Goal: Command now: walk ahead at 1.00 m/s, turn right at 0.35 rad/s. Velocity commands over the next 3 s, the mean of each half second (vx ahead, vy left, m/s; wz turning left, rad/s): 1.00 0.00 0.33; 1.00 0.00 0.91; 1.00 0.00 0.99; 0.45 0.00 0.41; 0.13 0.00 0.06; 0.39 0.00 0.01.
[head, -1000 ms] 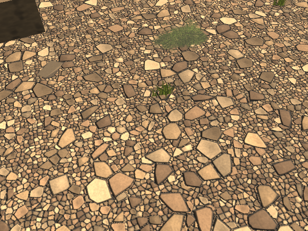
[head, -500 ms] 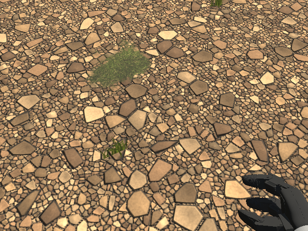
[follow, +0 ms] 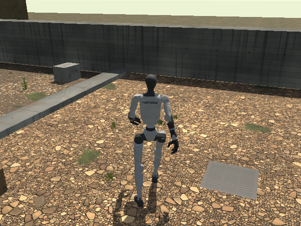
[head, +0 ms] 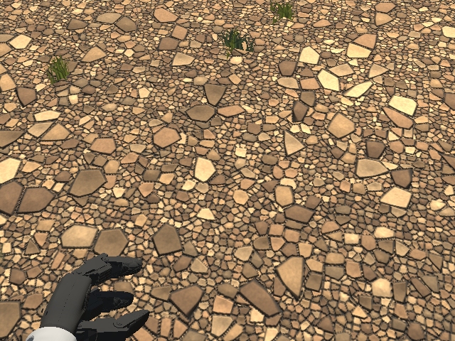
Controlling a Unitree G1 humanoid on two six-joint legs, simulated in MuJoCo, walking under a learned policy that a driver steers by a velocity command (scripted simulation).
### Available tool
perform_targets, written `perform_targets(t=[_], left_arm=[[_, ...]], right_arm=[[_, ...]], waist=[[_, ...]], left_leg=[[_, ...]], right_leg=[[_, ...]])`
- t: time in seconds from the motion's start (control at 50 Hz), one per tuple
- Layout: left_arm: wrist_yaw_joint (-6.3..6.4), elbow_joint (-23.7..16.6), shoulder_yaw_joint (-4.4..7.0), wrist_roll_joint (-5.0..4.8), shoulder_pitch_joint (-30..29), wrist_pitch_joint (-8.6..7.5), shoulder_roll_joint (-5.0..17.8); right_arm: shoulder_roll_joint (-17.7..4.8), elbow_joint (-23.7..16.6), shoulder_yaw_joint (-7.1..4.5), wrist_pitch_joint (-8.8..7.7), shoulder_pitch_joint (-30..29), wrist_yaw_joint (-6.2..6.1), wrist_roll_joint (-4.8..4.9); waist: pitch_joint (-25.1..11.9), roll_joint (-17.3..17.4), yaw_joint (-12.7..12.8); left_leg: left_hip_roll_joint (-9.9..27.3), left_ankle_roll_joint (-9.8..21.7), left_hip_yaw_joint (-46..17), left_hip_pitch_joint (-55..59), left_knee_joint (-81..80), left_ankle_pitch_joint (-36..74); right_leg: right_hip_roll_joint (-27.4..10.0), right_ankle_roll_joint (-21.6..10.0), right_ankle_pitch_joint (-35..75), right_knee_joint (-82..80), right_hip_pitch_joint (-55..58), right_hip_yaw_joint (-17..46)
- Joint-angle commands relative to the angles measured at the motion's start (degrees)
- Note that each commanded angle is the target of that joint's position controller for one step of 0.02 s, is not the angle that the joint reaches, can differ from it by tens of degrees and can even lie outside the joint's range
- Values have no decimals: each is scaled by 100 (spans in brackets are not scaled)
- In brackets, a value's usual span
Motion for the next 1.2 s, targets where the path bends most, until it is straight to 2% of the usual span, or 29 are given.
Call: perform_targets(t=[0.02,0.04,0.06,0.1,0.16,0.26,0.34,0.4,0.44,0.46,0.48,0.5,0.52,0.54,0.56,0.6,0.66,0.74,0.8,0.84,0.86,0.88,0.9,0.92,0.94,0.96,1.04,1.12,1.2], left_arm=[[264,715,552,78,3002,-18,1239],[350,575,695,36,2626,29,1803],[382,529,732,-29,2950,54,1767],[459,889,636,-57,2658,-93,1169],[467,1015,433,-83,2265,-345,545],[329,1249,379,-181,2443,-593,471],[416,1356,322,-255,2723,-725,688],[670,1387,389,-157,2848,-592,1082],[806,1224,481,-29,2372,-369,1393],[795,1077,549,-24,1827,-283,1556],[656,921,402,46,1467,-378,836],[597,295,226,-240,2294,-485,459],[569,212,133,-118,1943,-616,692],[509,201,125,-79,1682,-678,780],[488,129,106,4,1559,-636,699],[464,147,35,203,1667,-301,584],[399,-231,-58,124,1022,-120,471],[325,-478,-121,-145,249,-151,341],[380,-508,-26,-146,222,-223,607],[480,-259,163,-148,1130,-291,1000],[557,-7,291,-104,2236,-332,1237],[685,165,471,42,3629,-353,1679],[670,141,589,216,3266,-289,2212],[648,61,588,112,2609,-228,1713],[622,35,470,35,2284,-209,1169],[580,170,410,28,2251,-201,917],[488,794,320,-137,2741,-364,510],[439,960,353,-119,2521,-502,646],[493,1248,397,-95,2954,-499,887]], right_arm=[[-1433,-625,-285,41,-612,-101,10],[-565,-1006,-129,-11,-181,54,146],[-1019,-1310,-186,-95,-819,41,201],[-784,-1290,-111,-120,-1264,48,258],[-475,-951,-78,219,-844,199,47],[-345,-1367,-54,293,-2162,321,124],[-247,-1548,42,189,-2781,471,143],[-641,-1402,-44,204,-2455,478,62],[-1132,-884,-263,261,-534,419,45],[-1407,-565,-436,285,730,323,61],[-1684,-472,-598,379,584,215,252],[-2340,-723,-711,419,-122,193,47],[-1915,-1033,-697,435,-393,122,83],[-1372,-935,-563,430,-587,48,72],[-1152,-862,-499,386,-773,39,75],[-1121,-927,-437,222,-1034,9,89],[-1283,-1059,-476,44,-1204,74,137],[-1388,-1148,-591,37,-1087,160,210],[-1474,-1181,-663,82,-928,130,183],[-1662,-1229,-702,83,-1062,118,114],[-1696,-1284,-698,45,-1339,146,119],[-1101,-1489,-523,-42,-1531,127,136],[-294,-1874,-286,-47,-847,146,408],[-737,-1746,-254,87,-1212,82,236],[-1021,-1741,-327,158,-1728,117,89],[-1032,-1753,-337,202,-1978,197,32],[-584,-2074,-205,469,-2398,444,-34],[-629,-2456,-116,522,-3054,510,-25],[-549,-2611,-6,494,-3830,651,-7]], waist=[[-1360,572,1916],[-2059,-1213,983],[-2505,-391,1337],[-586,310,965],[2,255,324],[711,-130,459],[631,-9,562],[46,-410,316],[-880,-621,-712],[-1180,-411,-1457],[-910,1236,-1123],[-1946,2007,-90],[-1964,542,-352],[-877,-349,-5],[-355,-668,354],[163,-713,751],[440,-278,724],[214,267,200],[-26,457,77],[-649,357,560],[-1233,161,1227],[-2087,-521,1760],[-2638,-2428,990],[-1861,-1616,938],[-1125,-749,1006],[-709,-229,963],[-123,-530,681],[251,-452,458],[694,-137,618]], left_leg=[[984,844,-316,-2743,4583,5832],[-68,535,-617,-5154,6969,-172],[-184,674,-1678,-5865,7545,102],[242,746,-1856,-6017,6681,725],[524,680,-2152,-5004,5723,874],[371,726,-1722,-5450,4167,2465],[-2,1054,-893,-4715,2657,3809],[-743,1269,-382,-4107,2222,3244],[-1120,1503,-549,-2187,2349,2455],[-812,1886,-1197,-925,1956,2108],[-258,2059,-2087,101,2072,2448],[1064,3541,-5397,1511,1260,1762],[1324,3478,-6409,1221,140,281],[1153,3013,-6002,-120,-288,-187],[900,2721,-5487,-1256,-381,145],[371,2515,-4642,-2841,-521,603],[-173,2399,-3821,-4161,-810,1302],[-482,1865,-3553,-3851,-610,2214],[-261,1602,-3892,-2742,37,2898],[-294,1368,-3916,-2355,1323,3983],[-559,1210,-3637,-2800,2693,4009],[-816,1172,-3163,-3713,4668,2416],[-1298,979,-2510,-5503,6197,-663],[-702,1064,-2282,-6283,6715,39],[-418,1048,-2119,-6344,6509,562],[-211,992,-2081,-6165,6217,824],[147,878,-2008,-6218,5985,1100],[141,842,-1690,-6136,5162,2101],[-190,1179,-737,-5379,3315,2478]], right_leg=[[-165,-304,-969,-425,4760,844],[-1996,-752,-1447,-843,6457,3905],[-2162,-970,-1435,-1663,6454,4953],[-1926,-620,-418,-2137,4492,3324],[-1443,-102,-206,-2735,2704,2065],[-892,484,1843,-3337,2300,295],[-958,925,4074,-3364,2805,-484],[-1138,1217,6960,-2190,4058,-672],[-1323,1284,7927,381,3752,-571],[-1091,1242,6584,2785,2773,-571],[190,1249,-614,5344,711,-414],[368,1529,-2193,6940,-1442,786],[-10,1343,-1677,6411,-1820,1351],[-358,1188,-1192,5437,-1621,1368],[-591,1196,-1144,4681,-1180,1274],[-824,1359,-1347,3977,-458,1159],[-1006,1541,-661,2174,312,767],[-666,1516,1241,101,1298,558],[-477,1443,1028,-723,1460,720],[-215,1324,131,-932,2518,701],[-413,1219,-264,-812,3787,763],[-1713,1045,-2382,-906,5199,2047],[-3197,493,-4087,-2307,6122,5479],[-3014,333,-4875,-2535,5414,5740],[-2666,448,-4000,-2356,4706,4467],[-2365,550,-2656,-2286,4121,3421],[-1862,883,-263,-2511,3422,1438],[-1666,948,1192,-2914,2987,114],[-1385,1222,3072,-3044,3229,-886]])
